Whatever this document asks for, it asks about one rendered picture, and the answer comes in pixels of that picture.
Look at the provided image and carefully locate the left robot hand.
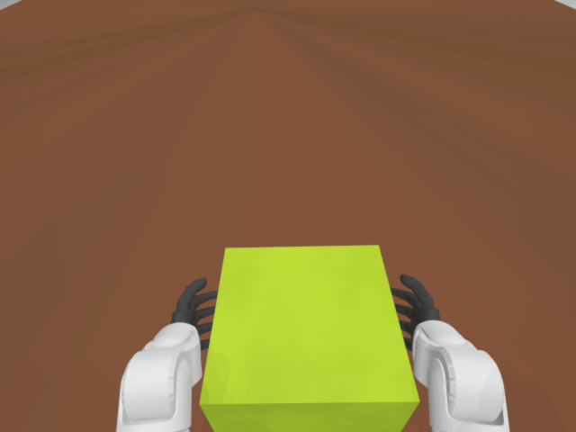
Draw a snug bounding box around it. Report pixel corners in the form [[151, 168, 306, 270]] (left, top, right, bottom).
[[170, 277, 218, 351]]

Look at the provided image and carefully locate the left robot forearm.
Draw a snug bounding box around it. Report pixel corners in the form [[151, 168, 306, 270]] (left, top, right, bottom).
[[116, 322, 203, 432]]

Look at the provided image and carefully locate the right robot hand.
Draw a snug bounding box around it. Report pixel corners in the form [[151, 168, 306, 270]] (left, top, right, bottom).
[[390, 274, 440, 352]]

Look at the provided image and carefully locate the carton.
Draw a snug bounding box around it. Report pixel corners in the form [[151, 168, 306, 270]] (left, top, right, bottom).
[[200, 245, 420, 432]]

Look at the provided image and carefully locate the right robot forearm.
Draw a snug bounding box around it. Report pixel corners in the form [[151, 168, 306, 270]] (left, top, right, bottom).
[[412, 320, 509, 432]]

